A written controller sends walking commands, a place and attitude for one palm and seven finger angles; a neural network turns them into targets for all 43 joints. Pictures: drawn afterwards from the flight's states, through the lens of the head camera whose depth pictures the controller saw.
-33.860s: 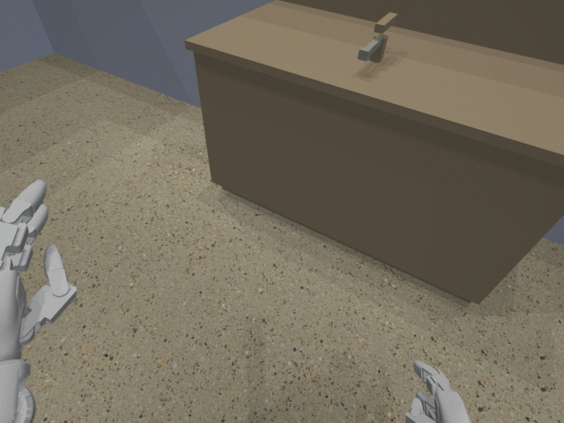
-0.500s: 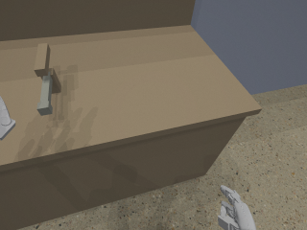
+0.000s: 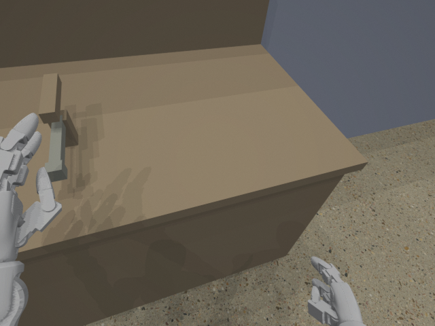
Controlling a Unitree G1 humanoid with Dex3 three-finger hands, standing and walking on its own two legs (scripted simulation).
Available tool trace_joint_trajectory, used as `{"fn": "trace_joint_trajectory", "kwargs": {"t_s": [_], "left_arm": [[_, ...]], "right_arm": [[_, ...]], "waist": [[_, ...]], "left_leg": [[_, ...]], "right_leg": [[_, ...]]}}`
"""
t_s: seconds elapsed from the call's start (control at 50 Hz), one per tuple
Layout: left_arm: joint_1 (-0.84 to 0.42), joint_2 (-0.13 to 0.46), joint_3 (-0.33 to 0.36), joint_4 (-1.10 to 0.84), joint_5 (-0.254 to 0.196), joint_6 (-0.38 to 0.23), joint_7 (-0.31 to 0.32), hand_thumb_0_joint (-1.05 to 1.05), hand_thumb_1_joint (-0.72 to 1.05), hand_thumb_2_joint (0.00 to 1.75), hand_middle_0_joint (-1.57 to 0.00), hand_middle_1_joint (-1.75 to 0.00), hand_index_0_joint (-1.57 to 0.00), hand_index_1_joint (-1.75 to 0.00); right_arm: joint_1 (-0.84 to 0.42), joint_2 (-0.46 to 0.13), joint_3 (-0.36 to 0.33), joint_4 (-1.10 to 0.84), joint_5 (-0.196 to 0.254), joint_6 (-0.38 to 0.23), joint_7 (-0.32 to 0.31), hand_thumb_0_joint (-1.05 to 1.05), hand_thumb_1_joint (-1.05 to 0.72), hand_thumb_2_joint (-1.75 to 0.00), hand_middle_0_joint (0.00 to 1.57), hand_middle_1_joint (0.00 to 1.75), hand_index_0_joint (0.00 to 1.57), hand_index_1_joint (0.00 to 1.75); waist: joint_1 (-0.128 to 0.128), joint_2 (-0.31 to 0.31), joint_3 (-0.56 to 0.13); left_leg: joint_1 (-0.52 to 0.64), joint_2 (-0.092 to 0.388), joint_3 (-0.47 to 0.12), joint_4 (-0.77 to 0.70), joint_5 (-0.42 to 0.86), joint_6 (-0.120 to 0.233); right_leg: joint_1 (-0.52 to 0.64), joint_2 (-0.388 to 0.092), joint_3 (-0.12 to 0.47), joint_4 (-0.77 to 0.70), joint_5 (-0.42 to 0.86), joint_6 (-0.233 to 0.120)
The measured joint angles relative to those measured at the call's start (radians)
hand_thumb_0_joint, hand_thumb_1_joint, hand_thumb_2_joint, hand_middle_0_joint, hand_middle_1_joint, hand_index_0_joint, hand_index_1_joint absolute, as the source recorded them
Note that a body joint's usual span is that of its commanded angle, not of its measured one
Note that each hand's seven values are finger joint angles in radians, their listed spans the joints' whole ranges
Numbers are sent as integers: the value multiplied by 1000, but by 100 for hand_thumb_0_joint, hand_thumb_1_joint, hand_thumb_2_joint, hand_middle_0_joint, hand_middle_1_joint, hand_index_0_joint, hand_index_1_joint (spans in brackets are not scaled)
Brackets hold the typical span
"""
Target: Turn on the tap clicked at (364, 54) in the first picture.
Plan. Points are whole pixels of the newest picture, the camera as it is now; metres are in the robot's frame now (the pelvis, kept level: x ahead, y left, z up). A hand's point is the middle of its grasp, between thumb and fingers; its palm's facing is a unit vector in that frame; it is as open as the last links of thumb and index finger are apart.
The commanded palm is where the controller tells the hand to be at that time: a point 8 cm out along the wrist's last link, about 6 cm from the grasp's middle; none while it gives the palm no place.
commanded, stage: come to a stop and stand still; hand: left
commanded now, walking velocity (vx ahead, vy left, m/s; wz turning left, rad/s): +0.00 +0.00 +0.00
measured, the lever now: (56, 171) +0.35 +0.33 +0.07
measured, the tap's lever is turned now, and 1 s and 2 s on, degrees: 0 0 0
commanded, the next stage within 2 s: look again from close up in 0.14 s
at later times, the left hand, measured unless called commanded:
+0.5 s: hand (47, 227) +0.20 +0.24 +0.15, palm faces +0.40 -0.85 -0.33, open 7.4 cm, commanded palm +0.15 +0.27 +0.18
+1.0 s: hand (73, 262) +0.17 +0.20 +0.13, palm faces +0.44 -0.85 -0.29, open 7.4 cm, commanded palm +0.13 +0.25 +0.17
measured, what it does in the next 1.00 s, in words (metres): shifts its weight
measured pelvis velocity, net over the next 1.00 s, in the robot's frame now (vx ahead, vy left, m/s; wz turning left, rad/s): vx -0.04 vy -0.06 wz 0.03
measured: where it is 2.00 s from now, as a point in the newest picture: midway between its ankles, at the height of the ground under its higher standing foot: outside the picture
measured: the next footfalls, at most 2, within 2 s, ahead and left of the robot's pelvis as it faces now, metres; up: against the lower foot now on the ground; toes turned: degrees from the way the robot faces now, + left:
none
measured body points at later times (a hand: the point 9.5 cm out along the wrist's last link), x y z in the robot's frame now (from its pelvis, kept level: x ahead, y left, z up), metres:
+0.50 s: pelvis -0.01 -0.01 +0.00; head -0.01 +0.01 +0.45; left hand +0.17 +0.29 +0.17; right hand +0.16 -0.23 -0.06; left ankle +0.00 +0.04 -0.74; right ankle +0.00 -0.12 -0.74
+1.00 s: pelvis -0.04 -0.06 -0.01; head -0.05 -0.06 +0.43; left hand +0.14 +0.25 +0.15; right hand +0.18 -0.26 -0.09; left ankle +0.00 +0.04 -0.74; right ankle +0.00 -0.12 -0.74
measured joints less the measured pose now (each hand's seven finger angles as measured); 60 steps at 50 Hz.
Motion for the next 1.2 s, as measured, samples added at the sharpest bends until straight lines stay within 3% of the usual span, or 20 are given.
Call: {"fn": "trace_joint_trajectory", "kwargs": {"t_s": [0.14, 0.28, 0.44, 0.64, 0.66, 0.68, 0.7, 0.74, 0.8, 0.84, 0.88, 0.96, 1.04, 1.08, 1.14, 1.2], "left_arm": [[36, 31, 28, 34, -10, 43, -4, 1, 89, 90, -21, -30, -21, -30], [11, 0, 15, -17, -7, 42, 13, 2, 89, 90, -21, -30, -21, -30], [21, -4, 8, 51, -6, 46, 15, 1, 89, 90, -21, -30, -21, -30], [13, -11, -6, 32, 1, 46, 17, 2, 89, 90, -21, -30, -21, -30], [-23, 32, -18, 32, 9, 43, 19, 2, 89, 90, -21, -30, -21, -30], [-102, 90, -15, 61, 43, 37, -2, 2, 89, 90, -21, -30, -21, -30], [-180, 130, 1, 104, 47, 45, -20, 2, 88, 90, -21, -30, -21, -30], [-272, 156, 59, 159, -14, 105, -44, 2, 88, 90, -22, -30, -22, -30], [-281, 87, 122, 192, -144, 230, -89, 1, 89, 90, -21, -30, -21, -30], [-229, 34, 101, 183, -157, 297, -109, 1, 89, 90, -20, -30, -21, -30], [-150, 4, 48, 160, -127, 326, -112, 1, 90, 90, -20, -30, -20, -30], [-23, -22, -25, 130, -90, 258, -63, 1, 89, 90, -21, -30, -21, -30], [-45, -28, -8, 129, -72, 135, 37, 2, 89, 90, -21, -30, -21, -30], [-88, -26, 17, 142, -59, 106, 72, 2, 89, 90, -21, -30, -21, -30], [-149, -12, 36, 178, -65, 137, 72, 2, 89, 90, -21, -30, -21, -30], [-166, 11, 22, 209, -91, 236, 26, 1, 89, 90, -20, -30, -20, -30]], "right_arm": [[6, 13, 9, -12, 2, 31, -15, 1, -90, -90, 20, 30, 21, 30], [19, 3, 11, 8, -1, 29, -14, 2, -90, -90, 20, 30, 21, 30], [27, 5, 9, 10, 3, 39, -20, 2, -90, -90, 20, 30, 21, 30], [42, -9, 2, 15, 0, 27, -26, 2, -90, -90, 20, 30, 21, 30], [65, -26, 28, -20, 19, 35, -52, 2, -90, -90, 20, 30, 21, 30], [83, -32, 36, -30, 4, 23, -59, 2, -90, -90, 20, 30, 20, 30], [78, -32, 38, -11, -15, 14, -47, 1, -90, -90, 20, 30, 20, 30], [44, -29, 44, 40, -38, 16, -15, 1, -90, -90, 20, 30, 21, 30], [15, -33, 38, 83, -26, 16, 4, 2, -90, -90, 20, 30, 21, 30], [8, -50, 33, 84, -15, 20, 11, 2, -90, -90, 20, 30, 21, 30], [-6, -63, 30, 76, -12, 30, 15, 2, -90, -90, 20, 30, 21, 30], [-32, -52, 22, 66, -25, 34, 6, 2, -90, -90, 20, 30, 21, 30], [-34, -37, 17, 87, -35, 11, -11, 2, -90, -90, 20, 30, 21, 30], [-37, -38, 22, 104, -35, 2, -19, 2, -90, -90, 20, 30, 21, 30], [-46, -45, 32, 128, -31, 2, -41, 2, -90, -90, 20, 30, 21, 30], [-55, -48, 36, 144, -17, 14, -66, 2, -90, -90, 20, 30, 21, 30]], "waist": [[5, -6, 17], [30, -7, 31], [15, 13, -1], [14, 11, 11], [17, 17, 12], [34, 15, 18], [41, 10, 21], [39, 0, 6], [35, 20, -33], [27, 51, -50], [21, 72, -54], [26, 50, -52], [64, 16, -50], [72, 19, -53], [74, 45, -53], [68, 80, -58]], "left_leg": [[4, 1, -3, -7, 6, 0], [13, 1, -7, -7, 14, 1], [18, 9, -5, -21, 25, -6], [27, 5, -9, -42, 43, -7], [5, 7, -22, -19, 39, -5], [-9, 1, -31, -2, 35, -4], [-15, -6, -38, 4, 36, -11], [-24, -16, -32, -3, 46, -25], [-11, -21, -7, -20, 51, -26], [-12, -19, -7, -2, 41, -22], [-25, -13, -10, 29, 26, -21], [-81, 1, -20, 102, 1, -38], [-132, 22, -50, 175, -25, -65], [-153, 29, -74, 209, -39, -75], [-164, 37, -105, 238, -53, -86], [-157, 49, -116, 240, -66, -96]], "right_leg": [[6, 2, -3, -8, 6, -3], [15, 1, -8, -6, 11, -5], [24, 9, -6, -34, 33, -9], [25, 5, -10, -34, 37, -14], [12, 12, -13, -19, 26, -3], [-1, 12, -14, 3, 22, -16], [-13, 6, -19, 24, 13, -28], [-43, -5, -14, 63, -4, -33], [-59, -10, 11, 96, -19, -29], [-57, -7, 10, 109, -26, -32], [-64, -2, 5, 128, -34, -38], [-115, 10, -12, 191, -56, -57], [-148, 30, -47, 236, -78, -77], [-155, 37, -72, 250, -88, -87], [-149, 46, -103, 253, -98, -100], [-132, 55, -116, 237, -98, -100]]}}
